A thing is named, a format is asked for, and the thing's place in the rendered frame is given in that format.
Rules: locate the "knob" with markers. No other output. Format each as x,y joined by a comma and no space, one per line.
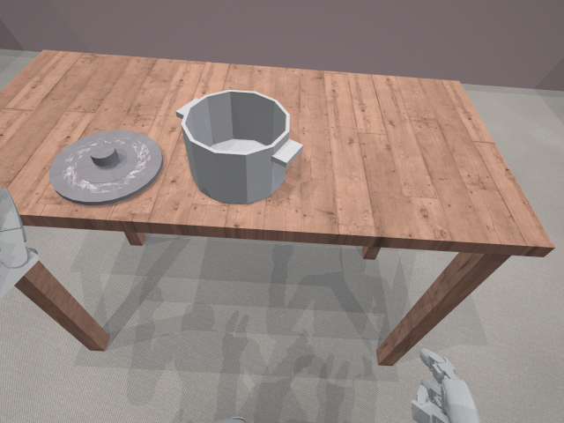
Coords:
103,154

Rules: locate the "table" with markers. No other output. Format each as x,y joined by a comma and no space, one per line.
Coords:
387,162

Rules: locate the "pot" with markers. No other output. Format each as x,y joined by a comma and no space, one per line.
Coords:
237,144

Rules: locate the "lid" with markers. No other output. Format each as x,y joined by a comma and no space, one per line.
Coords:
76,178

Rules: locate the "robot left hand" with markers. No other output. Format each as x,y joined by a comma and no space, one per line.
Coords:
15,259

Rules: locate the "robot right hand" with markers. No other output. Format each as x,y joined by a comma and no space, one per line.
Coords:
450,403

